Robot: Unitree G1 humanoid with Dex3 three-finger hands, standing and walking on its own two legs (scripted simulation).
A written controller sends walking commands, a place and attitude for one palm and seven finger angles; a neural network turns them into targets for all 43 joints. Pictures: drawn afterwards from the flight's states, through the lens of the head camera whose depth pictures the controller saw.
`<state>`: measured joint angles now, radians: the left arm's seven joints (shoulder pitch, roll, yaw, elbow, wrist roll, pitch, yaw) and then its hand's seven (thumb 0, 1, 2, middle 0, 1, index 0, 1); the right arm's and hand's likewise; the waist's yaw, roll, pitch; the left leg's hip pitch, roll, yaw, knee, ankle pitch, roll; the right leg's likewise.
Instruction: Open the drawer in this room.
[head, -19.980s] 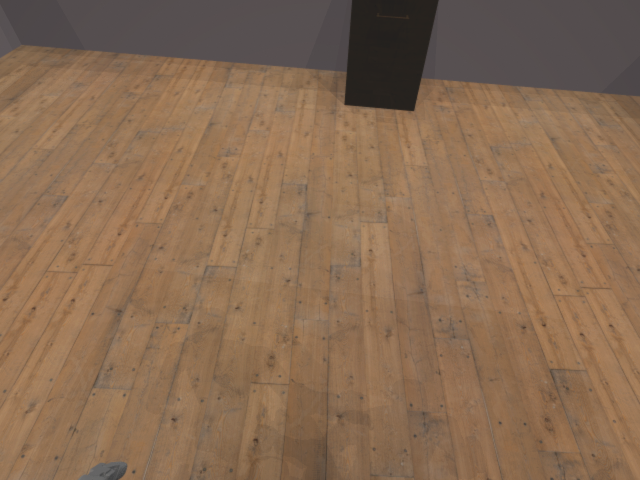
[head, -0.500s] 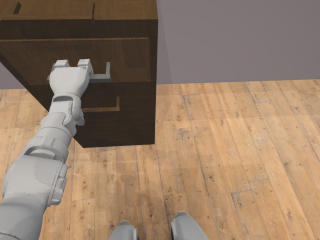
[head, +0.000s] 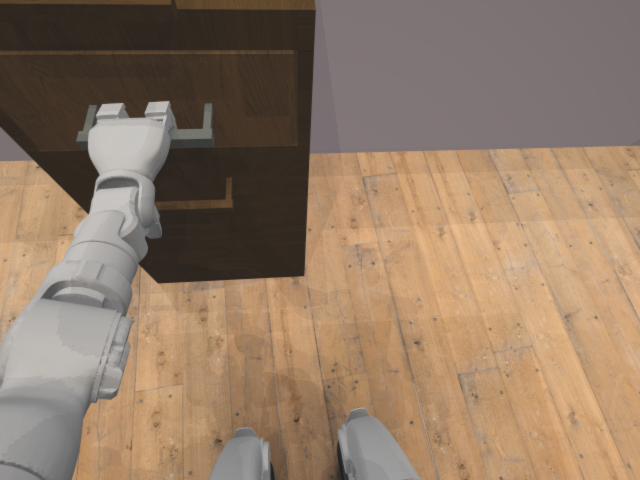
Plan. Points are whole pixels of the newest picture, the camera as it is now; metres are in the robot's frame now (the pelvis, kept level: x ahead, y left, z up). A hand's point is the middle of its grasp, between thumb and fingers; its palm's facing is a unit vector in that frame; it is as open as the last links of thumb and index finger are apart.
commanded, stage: lower the fingers behind the handle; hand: left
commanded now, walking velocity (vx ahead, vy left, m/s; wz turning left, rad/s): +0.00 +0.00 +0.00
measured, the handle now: (149, 126) +0.58 +0.17 +0.02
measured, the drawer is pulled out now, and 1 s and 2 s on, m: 0.00 0.00 0.09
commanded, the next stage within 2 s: close the thumb around the handle in 0.20 s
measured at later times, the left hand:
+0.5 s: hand (144, 174) +0.52 +0.18 +0.00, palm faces -0.05 +0.00 -1.00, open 12.7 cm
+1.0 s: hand (142, 175) +0.51 +0.19 +0.00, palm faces -0.05 -0.01 -1.00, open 5.5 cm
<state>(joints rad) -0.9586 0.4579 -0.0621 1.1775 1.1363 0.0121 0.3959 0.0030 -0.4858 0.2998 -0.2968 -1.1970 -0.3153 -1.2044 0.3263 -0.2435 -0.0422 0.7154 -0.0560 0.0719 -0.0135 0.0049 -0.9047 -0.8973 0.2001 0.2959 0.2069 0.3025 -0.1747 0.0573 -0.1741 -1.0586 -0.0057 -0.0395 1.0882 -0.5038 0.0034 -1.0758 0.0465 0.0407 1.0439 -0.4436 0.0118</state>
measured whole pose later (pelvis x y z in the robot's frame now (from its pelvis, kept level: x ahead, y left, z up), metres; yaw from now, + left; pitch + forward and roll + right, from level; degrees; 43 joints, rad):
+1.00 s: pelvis +0.00 +0.01 +0.00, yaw -1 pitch +26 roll -2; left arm -0.90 0.44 -0.05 1.14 1.13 -0.01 0.41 0.00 0.76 0.84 -0.33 -1.29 -0.38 -1.33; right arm 0.34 -0.25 -0.05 0.72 -0.06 0.08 -0.01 0.00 -0.90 -0.90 0.20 0.30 0.21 0.30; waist -0.16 0.06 -0.18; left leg -1.02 0.00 -0.03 1.07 -0.50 0.01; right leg -1.04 0.05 0.05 1.02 -0.44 0.02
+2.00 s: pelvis +0.02 +0.00 +0.03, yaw -1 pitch +20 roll -1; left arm -0.48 0.31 -0.11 0.82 1.13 -0.01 0.49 0.00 0.78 0.83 -0.30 -1.32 -0.36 -1.33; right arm 0.25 -0.23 -0.08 0.68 -0.03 0.11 -0.01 0.01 -0.91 -0.90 0.20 0.30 0.21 0.30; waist -0.04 0.04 -0.19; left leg -0.81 0.00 -0.02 0.95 -0.49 0.00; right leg -0.84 0.04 0.06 0.93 -0.44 0.01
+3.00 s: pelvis +0.01 -0.01 +0.03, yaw -1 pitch +14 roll +0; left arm 0.01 0.29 -0.14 0.39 1.13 0.02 0.49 0.02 0.77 0.83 -0.27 -1.31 -0.39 -1.32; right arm 0.17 -0.22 -0.05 0.62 -0.03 0.06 -0.01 0.01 -0.90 -0.90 0.20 0.30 0.21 0.30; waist 0.00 0.04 -0.17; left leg -0.69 0.00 0.00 0.93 -0.49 0.00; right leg -0.74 0.04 0.08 0.93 -0.44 0.00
